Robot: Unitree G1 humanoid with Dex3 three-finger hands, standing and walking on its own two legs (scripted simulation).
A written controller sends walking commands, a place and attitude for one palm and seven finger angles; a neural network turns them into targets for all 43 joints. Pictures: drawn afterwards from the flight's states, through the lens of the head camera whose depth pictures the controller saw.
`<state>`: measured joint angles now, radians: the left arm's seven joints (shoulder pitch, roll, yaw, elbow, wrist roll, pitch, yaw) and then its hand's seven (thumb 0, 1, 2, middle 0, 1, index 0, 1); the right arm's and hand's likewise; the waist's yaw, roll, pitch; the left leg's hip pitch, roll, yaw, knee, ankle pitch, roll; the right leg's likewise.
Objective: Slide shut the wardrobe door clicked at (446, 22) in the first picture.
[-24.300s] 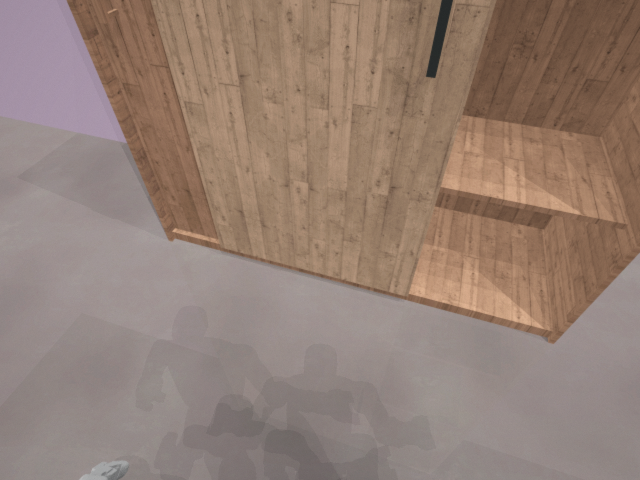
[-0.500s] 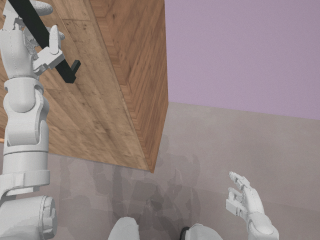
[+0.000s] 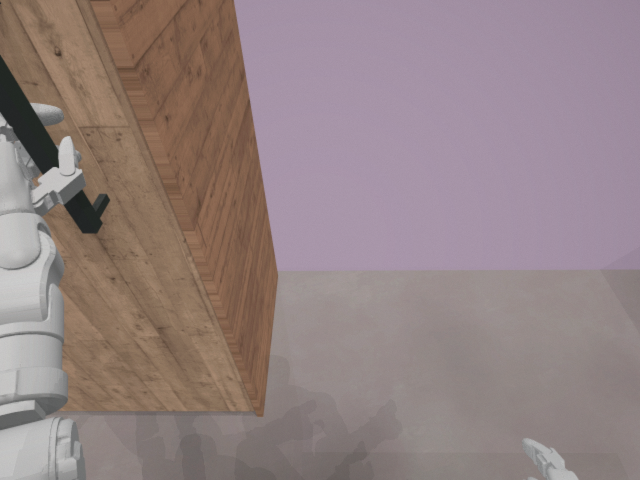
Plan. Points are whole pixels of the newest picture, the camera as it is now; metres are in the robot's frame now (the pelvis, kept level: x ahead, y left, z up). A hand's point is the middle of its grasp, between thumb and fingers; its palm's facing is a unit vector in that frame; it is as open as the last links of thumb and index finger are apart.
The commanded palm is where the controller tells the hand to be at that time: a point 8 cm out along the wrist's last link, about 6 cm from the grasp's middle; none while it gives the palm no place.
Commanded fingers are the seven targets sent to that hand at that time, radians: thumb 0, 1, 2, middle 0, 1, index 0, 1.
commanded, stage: stop walking and hold the door there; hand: left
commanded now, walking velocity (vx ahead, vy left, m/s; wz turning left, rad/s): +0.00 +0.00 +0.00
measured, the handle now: (46, 131) +0.42 +0.31 +0.25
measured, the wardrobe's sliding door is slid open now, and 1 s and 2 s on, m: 0.00 0.00 0.00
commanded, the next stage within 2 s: loosen the grip on the handle in 0.68 s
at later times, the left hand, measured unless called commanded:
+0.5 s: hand (69, 174) +0.39 +0.28 +0.22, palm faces +0.34 -0.92 -0.18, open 5.8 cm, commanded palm +0.35 +0.32 +0.20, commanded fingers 0.00 0.90 0.90 -0.45 -1.40 -0.45 -1.40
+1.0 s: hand (41, 166) +0.38 +0.30 +0.23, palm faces +0.38 -0.92 -0.10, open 9.0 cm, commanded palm +0.35 +0.33 +0.21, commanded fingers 0.00 -0.55 0.20 -0.42 -1.37 -0.42 -1.37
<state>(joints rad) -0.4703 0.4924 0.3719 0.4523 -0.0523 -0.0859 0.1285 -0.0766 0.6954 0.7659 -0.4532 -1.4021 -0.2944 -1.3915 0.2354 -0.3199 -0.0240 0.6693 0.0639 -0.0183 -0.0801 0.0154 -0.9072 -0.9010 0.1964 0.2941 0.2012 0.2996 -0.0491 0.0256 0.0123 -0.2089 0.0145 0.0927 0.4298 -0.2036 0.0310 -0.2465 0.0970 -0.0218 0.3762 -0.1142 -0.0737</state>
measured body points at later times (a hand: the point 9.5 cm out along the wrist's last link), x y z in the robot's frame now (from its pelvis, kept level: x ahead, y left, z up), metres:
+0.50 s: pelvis +0.02 +0.06 +0.00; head +0.00 +0.05 +0.45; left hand +0.37 +0.33 +0.23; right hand +0.17 -0.18 -0.10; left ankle +0.02 +0.11 -0.74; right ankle +0.06 -0.05 -0.74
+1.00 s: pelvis +0.00 +0.03 -0.01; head +0.01 +0.03 +0.44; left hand +0.36 +0.35 +0.24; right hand +0.17 -0.20 -0.10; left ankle +0.02 +0.11 -0.74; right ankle +0.06 -0.05 -0.74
